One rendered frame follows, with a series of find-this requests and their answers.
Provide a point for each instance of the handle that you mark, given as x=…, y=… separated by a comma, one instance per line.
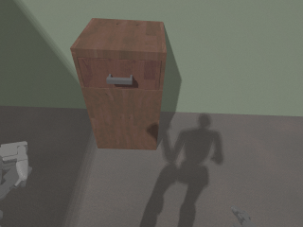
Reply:
x=114, y=80

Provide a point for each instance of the right robot hand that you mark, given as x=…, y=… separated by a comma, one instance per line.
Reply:
x=243, y=218

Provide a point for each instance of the left robot hand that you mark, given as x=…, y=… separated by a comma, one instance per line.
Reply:
x=14, y=161

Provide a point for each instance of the drawer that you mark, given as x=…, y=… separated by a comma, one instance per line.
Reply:
x=95, y=71

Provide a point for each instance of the cabinet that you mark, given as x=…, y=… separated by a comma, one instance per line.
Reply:
x=123, y=118

